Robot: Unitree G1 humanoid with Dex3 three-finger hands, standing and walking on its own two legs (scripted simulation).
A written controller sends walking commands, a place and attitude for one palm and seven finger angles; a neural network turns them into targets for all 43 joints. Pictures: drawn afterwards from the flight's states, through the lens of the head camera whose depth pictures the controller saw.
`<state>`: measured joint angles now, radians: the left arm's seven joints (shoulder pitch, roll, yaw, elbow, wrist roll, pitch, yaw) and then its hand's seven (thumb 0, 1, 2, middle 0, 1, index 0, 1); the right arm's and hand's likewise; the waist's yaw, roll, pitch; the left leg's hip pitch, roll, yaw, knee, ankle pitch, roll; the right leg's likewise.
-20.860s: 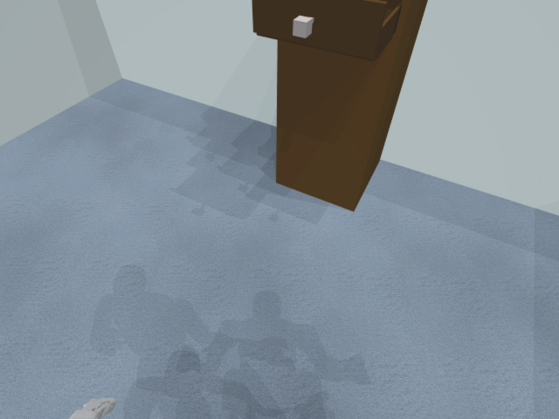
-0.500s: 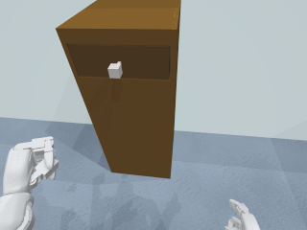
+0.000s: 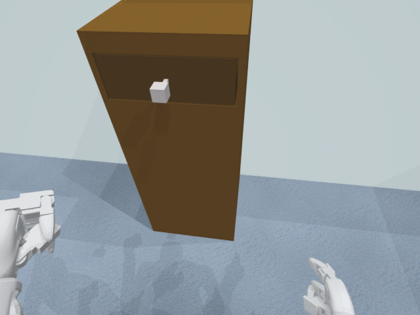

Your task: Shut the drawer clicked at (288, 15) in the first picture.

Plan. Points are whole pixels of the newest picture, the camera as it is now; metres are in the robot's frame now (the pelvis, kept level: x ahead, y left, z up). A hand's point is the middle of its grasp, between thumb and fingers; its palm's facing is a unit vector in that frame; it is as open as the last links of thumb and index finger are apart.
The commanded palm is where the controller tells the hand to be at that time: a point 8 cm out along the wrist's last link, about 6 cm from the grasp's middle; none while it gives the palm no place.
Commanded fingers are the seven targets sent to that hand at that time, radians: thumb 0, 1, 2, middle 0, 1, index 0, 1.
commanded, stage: step back with the hand held close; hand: left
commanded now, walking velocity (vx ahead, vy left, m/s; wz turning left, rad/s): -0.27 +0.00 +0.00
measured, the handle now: (162, 88) +0.63 +0.19 +0.13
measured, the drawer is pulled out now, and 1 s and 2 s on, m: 0.00 0.00 0.00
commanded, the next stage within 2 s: stop stepping back and stand still in 1.18 s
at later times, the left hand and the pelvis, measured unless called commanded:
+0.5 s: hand (24, 274) +0.13 +0.25 +0.15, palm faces +0.32 -0.83 -0.46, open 3.3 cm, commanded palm +0.07 +0.30 +0.17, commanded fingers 0.00 0.90 0.90 -1.40 -1.60 -1.40 -1.60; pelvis -0.06 +0.02 -0.01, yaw +0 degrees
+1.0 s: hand out of the picture +0.06 +0.27 +0.16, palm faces +0.27 -0.86 -0.43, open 3.3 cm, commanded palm +0.00 +0.32 +0.17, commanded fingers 0.00 0.90 0.90 -1.40 -1.60 -1.40 -1.60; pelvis -0.14 +0.04 -0.02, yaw -1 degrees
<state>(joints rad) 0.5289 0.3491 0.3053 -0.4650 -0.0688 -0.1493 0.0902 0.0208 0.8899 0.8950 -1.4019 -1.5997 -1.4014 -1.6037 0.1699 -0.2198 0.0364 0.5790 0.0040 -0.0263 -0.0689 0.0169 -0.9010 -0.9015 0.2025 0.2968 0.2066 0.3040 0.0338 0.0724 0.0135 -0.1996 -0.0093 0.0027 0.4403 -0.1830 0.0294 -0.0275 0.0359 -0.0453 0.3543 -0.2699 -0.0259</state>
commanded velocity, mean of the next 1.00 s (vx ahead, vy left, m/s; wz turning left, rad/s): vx -0.32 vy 0.00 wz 0.00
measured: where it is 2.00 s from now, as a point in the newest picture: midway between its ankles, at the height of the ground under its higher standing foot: outside the picture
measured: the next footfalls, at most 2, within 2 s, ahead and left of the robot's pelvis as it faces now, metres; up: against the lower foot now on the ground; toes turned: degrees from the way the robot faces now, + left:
right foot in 0.90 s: -0.23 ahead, -0.03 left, +0.00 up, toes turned -1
left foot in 1.36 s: -0.14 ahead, +0.17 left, +0.00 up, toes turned -2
